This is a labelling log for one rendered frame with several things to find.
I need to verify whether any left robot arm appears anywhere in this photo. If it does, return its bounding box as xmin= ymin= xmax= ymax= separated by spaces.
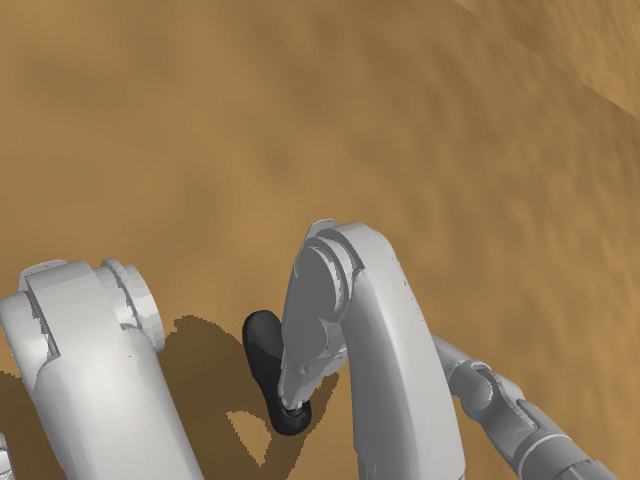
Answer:
xmin=0 ymin=432 xmax=16 ymax=480

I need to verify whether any right robot foot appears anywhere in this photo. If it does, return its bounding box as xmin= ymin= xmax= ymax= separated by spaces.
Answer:
xmin=243 ymin=310 xmax=312 ymax=436

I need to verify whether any right robot arm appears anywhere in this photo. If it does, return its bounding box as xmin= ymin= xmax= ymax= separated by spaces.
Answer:
xmin=448 ymin=359 xmax=619 ymax=480

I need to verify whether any right robot hand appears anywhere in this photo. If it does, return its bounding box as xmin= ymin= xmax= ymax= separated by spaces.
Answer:
xmin=430 ymin=333 xmax=471 ymax=384

